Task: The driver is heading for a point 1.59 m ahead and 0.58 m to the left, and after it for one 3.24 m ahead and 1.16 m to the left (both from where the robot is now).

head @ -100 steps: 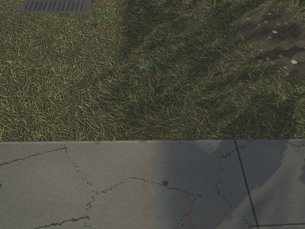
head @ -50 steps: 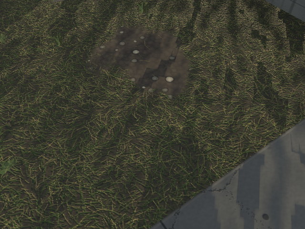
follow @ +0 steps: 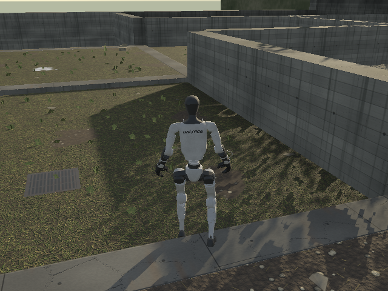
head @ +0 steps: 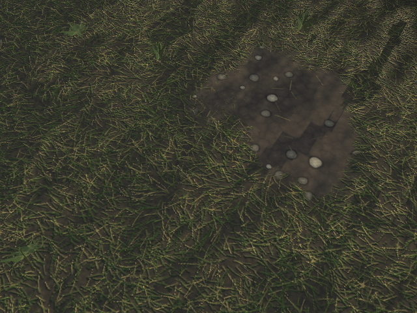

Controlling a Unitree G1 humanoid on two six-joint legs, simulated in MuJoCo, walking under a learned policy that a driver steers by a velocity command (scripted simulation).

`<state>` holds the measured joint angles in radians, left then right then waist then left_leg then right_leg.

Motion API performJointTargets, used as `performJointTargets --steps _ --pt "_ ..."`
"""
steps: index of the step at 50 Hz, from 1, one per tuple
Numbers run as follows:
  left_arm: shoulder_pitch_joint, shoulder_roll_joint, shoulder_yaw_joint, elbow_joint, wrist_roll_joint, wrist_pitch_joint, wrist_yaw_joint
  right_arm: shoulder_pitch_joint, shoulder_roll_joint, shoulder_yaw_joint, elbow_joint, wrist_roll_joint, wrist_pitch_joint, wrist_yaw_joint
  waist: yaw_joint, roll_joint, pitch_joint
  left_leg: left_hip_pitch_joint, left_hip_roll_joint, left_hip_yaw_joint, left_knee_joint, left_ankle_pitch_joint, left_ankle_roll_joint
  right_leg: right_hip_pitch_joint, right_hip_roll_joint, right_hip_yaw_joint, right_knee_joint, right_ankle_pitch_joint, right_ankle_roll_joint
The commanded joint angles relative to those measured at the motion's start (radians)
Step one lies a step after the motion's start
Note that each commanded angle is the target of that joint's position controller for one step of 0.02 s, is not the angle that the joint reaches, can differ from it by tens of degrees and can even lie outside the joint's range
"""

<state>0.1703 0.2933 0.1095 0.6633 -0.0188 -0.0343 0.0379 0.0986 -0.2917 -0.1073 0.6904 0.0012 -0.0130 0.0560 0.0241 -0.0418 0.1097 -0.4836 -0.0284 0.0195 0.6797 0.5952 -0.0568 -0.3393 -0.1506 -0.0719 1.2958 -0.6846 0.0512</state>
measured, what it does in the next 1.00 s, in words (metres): goes down, turning left: right foot 0.07 m lower, then left foot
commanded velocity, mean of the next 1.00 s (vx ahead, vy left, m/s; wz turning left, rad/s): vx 0.22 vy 0.00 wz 0.58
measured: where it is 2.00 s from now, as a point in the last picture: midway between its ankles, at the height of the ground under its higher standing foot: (91, 221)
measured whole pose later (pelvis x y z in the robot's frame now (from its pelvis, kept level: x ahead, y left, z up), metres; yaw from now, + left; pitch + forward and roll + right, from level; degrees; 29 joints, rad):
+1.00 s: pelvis +0.33 +0.09 -0.07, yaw +36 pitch +4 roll -1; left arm 0.34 0.33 0.10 0.87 0.00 -0.06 -0.02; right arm 0.13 -0.28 -0.07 0.60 0.03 -0.01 0.02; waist 0.07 -0.02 -0.02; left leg -0.47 0.00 0.03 0.67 -0.29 0.07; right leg -0.25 -0.16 -0.14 0.89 -0.51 0.06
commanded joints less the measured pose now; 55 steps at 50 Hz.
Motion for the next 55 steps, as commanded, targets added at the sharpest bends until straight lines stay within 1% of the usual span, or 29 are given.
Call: performJointTargets --steps 1,2,3,5,8,10,11,13,14,16,18,19,21,22,23,24,25,27,30,40,44,46,47,48,49,50,51,53,55 --pt "-0.194 0.026 -0.014 -0.172 0.010 -0.028 0.017 0.252 -0.234 -0.053 0.012 -0.032 -0.055 -0.021 -0.137 0.132 -0.277 0.613 0.301 -0.551 -0.355 0.201 0.337 -0.441 0.184 0.089 0.217 -0.030 -0.006" --pt "-0.137 0.029 -0.017 -0.144 0.016 -0.022 0.025 0.181 -0.230 -0.050 -0.003 -0.003 -0.067 -0.015 -0.094 0.109 -0.247 0.573 0.339 -0.630 -0.360 0.023 0.346 -0.462 0.144 0.130 0.132 0.058 -0.005" --pt "-0.142 0.060 -0.011 -0.132 0.022 -0.014 0.025 0.140 -0.184 -0.043 -0.013 0.008 -0.063 -0.023 -0.087 0.140 -0.217 0.506 0.318 -0.642 -0.387 -0.123 0.328 -0.430 0.130 0.147 0.063 0.136 -0.014" --pt "-0.174 0.065 -0.013 -0.134 0.019 -0.016 0.024 0.127 -0.147 -0.030 -0.020 0.015 -0.055 -0.036 -0.079 0.118 -0.153 0.372 0.292 -0.598 -0.401 -0.009 0.311 -0.354 0.146 0.142 -0.097 0.179 -0.030" --pt "-0.232 0.056 -0.021 -0.137 0.043 -0.076 0.011 0.265 -0.139 -0.031 0.026 0.014 -0.057 -0.108 -0.119 0.050 -0.166 0.358 0.258 -0.530 -0.341 0.107 0.300 -0.359 0.138 0.181 -0.131 0.411 -0.032" --pt "-0.281 0.062 -0.023 -0.148 0.035 -0.119 -0.008 0.267 -0.134 -0.033 0.013 0.024 -0.054 -0.150 -0.100 0.070 -0.120 0.312 0.184 -0.489 -0.346 -0.101 0.290 -0.350 0.161 0.169 -0.349 0.617 -0.029" --pt "-0.302 0.053 -0.031 -0.159 0.031 -0.135 -0.020 0.241 -0.120 -0.030 -0.004 0.035 -0.041 -0.165 -0.093 0.055 -0.073 0.164 0.103 -0.433 -0.373 -0.395 0.263 -0.206 0.194 0.148 -0.631 0.813 -0.028" --pt "-0.215 0.017 -0.024 -0.127 0.009 -0.152 -0.049 0.236 -0.085 -0.035 -0.004 0.023 -0.031 -0.162 -0.076 0.085 -0.068 -0.064 0.030 -0.432 -0.344 -0.805 0.217 0.180 0.225 0.159 -0.844 1.129 -0.030" --pt "-0.120 0.040 -0.008 -0.103 -0.001 -0.139 -0.063 0.232 -0.045 -0.027 -0.016 0.014 -0.029 -0.151 -0.036 0.057 -0.083 -0.059 -0.001 -0.399 -0.304 -0.944 0.167 0.300 0.201 0.178 -0.923 1.183 -0.023" --pt "0.055 0.037 -0.009 -0.032 -0.009 -0.120 -0.070 0.191 -0.006 -0.024 -0.034 0.026 -0.013 -0.161 0.046 0.068 -0.065 -0.104 -0.072 -0.315 0.042 -1.138 0.076 0.388 0.043 0.265 -1.077 1.368 -0.048" --pt "0.156 0.021 -0.030 -0.015 0.056 -0.101 -0.075 0.283 0.085 0.012 -0.022 0.035 0.007 -0.121 0.061 -0.029 -0.207 -0.292 -0.160 -0.207 0.625 -1.435 0.037 0.600 -0.083 0.242 -0.830 1.468 -0.076" --pt "0.121 0.020 -0.030 -0.017 0.072 -0.086 -0.082 0.379 0.059 0.009 -0.014 0.036 0.008 -0.098 -0.001 -0.104 -0.223 -0.363 -0.142 -0.235 0.764 -1.401 0.020 0.556 -0.169 0.268 -0.750 1.662 -0.132" --pt "-0.040 0.047 -0.013 -0.021 0.045 -0.052 -0.089 0.455 -0.065 -0.029 0.004 0.027 0.017 -0.096 -0.099 -0.134 -0.229 -0.364 -0.052 -0.212 0.788 -1.140 -0.005 0.372 -0.117 0.242 -0.836 1.260 -0.172" --pt "-0.118 0.112 0.003 -0.038 0.037 -0.032 -0.086 0.470 -0.089 -0.033 -0.009 0.019 0.036 -0.104 -0.145 -0.158 -0.254 -0.303 -0.013 -0.173 0.841 -1.028 -0.021 0.230 -0.167 0.310 -0.942 0.871 -0.244" --pt "-0.189 0.173 0.017 -0.050 0.043 -0.015 -0.070 0.427 -0.083 -0.022 -0.047 0.031 0.053 -0.107 -0.167 -0.264 -0.232 -0.310 0.064 -0.176 0.806 -0.938 -0.029 0.101 -0.251 0.466 -1.073 0.388 -0.322" --pt "-0.209 0.091 -0.004 -0.065 0.034 -0.015 -0.055 0.394 -0.128 -0.034 -0.037 0.026 0.066 -0.107 -0.152 -0.157 -0.186 -0.286 0.080 -0.186 0.769 -0.873 -0.036 0.039 -0.215 0.454 -1.109 0.248 -0.318" --pt "-0.181 0.063 -0.017 -0.055 0.033 -0.018 -0.044 0.350 -0.144 -0.043 -0.040 0.014 0.070 -0.108 -0.132 -0.096 -0.157 -0.293 0.077 -0.177 0.732 -0.838 -0.034 0.029 -0.186 0.418 -1.113 0.214 -0.299" --pt "-0.090 0.082 -0.011 -0.011 0.028 -0.036 -0.023 0.283 -0.108 -0.038 -0.058 -0.007 0.058 -0.112 -0.087 -0.044 -0.147 -0.325 0.092 -0.194 0.630 -0.779 -0.019 0.087 -0.166 0.375 -1.110 0.222 -0.272" --pt "0.031 0.098 0.002 0.045 0.023 -0.051 -0.009 0.201 -0.056 -0.022 -0.079 0.003 0.034 -0.102 -0.026 -0.028 -0.147 -0.390 0.096 -0.192 0.491 -0.755 0.001 0.221 -0.163 0.318 -1.122 0.261 -0.252" --pt "0.118 0.151 0.030 0.115 0.020 -0.040 -0.034 0.021 -0.018 0.012 -0.140 0.018 0.012 -0.050 0.046 -0.045 -0.069 -0.278 0.122 -0.051 0.130 -0.736 0.041 0.261 -0.171 0.059 -1.144 0.381 -0.216" --pt "0.132 0.186 0.038 0.137 0.003 -0.029 -0.043 -0.016 -0.034 0.017 -0.167 0.024 0.011 -0.029 0.049 -0.069 -0.068 -0.145 0.106 0.013 0.038 -0.853 0.091 0.260 -0.189 -0.019 -1.089 0.422 -0.186" --pt "0.098 0.205 0.040 0.140 -0.009 -0.020 -0.046 0.062 -0.060 0.003 -0.148 0.023 0.013 -0.028 -0.019 -0.069 -0.099 0.036 0.046 0.080 -0.064 -0.875 0.134 0.216 -0.177 -0.083 -0.956 0.573 -0.153" --pt "0.113 0.175 0.027 0.147 -0.005 -0.020 -0.048 0.186 -0.103 -0.022 -0.104 0.024 0.015 -0.037 -0.080 -0.021 -0.170 0.282 -0.016 0.102 -0.125 -0.840 0.166 0.124 -0.130 -0.152 -0.756 0.758 -0.121" --pt "0.105 0.122 0.001 0.131 0.022 -0.029 -0.052 0.384 -0.196 -0.061 -0.055 0.032 0.019 -0.052 -0.177 0.114 -0.268 0.595 0.066 -0.086 -0.164 -0.858 0.227 -0.098 -0.068 -0.204 -0.407 0.709 -0.058" --pt "0.117 0.010 -0.043 0.051 0.058 -0.061 -0.064 0.407 -0.348 -0.072 -0.060 0.036 0.006 -0.059 -0.103 0.429 -0.330 0.834 0.332 -0.644 -0.277 -0.917 0.400 -0.524 0.098 -0.106 -0.011 0.074 0.012" --pt "0.054 0.107 -0.020 0.071 0.005 -0.097 -0.070 0.447 -0.267 -0.049 -0.074 0.017 -0.014 -0.053 -0.178 0.246 -0.408 0.849 0.405 -0.788 -0.405 -0.948 0.461 -0.643 0.111 0.091 0.100 0.100 -0.001" --pt "-0.007 0.154 -0.008 0.054 -0.028 -0.106 -0.069 0.419 -0.208 -0.026 -0.055 0.007 -0.028 -0.046 -0.162 0.183 -0.299 0.794 0.374 -0.640 -0.378 -0.844 0.414 -0.701 0.072 0.095 0.098 0.193 -0.032" --pt "0.012 0.142 -0.011 0.079 0.019 -0.095 -0.057 0.237 -0.118 0.008 -0.082 0.014 -0.028 -0.043 -0.065 0.126 -0.198 0.529 0.290 -0.408 -0.365 -0.627 0.339 -0.562 0.000 0.108 -0.070 0.363 -0.043" --pt "0.061 0.124 -0.011 0.100 0.024 -0.069 -0.067 0.157 -0.096 0.018 -0.100 -0.002 -0.033 -0.051 -0.003 0.144 -0.173 0.385 0.244 -0.312 -0.419 -0.488 0.318 -0.427 -0.004 0.105 -0.153 0.462 -0.031"
Next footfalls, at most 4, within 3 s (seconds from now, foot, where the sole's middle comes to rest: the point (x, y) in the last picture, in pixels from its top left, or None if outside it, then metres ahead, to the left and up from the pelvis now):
0.34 right None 0.33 -0.11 -0.83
0.96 left None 0.33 0.22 -0.83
1.42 right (134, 223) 0.73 0.29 -0.83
1.88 left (47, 205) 0.79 0.61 -0.83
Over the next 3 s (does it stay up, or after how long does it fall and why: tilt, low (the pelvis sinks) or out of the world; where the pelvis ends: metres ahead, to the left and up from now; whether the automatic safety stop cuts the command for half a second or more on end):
stays up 0.81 0.48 -0.05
